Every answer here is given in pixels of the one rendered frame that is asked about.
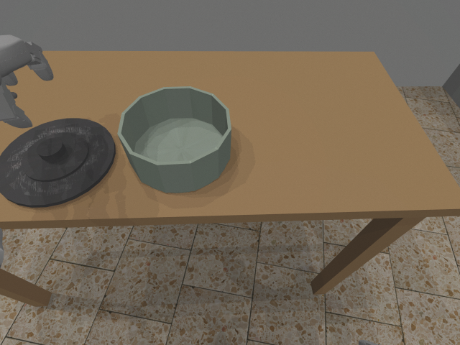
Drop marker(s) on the knob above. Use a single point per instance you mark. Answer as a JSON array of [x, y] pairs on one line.
[[51, 149]]

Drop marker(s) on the table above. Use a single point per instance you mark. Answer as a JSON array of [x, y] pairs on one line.
[[314, 136]]

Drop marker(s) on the lid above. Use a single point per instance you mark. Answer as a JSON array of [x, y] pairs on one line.
[[28, 180]]

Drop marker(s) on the left robot hand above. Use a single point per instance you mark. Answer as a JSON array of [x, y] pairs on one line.
[[15, 54]]

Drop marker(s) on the pot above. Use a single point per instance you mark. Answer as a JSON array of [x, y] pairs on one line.
[[177, 139]]

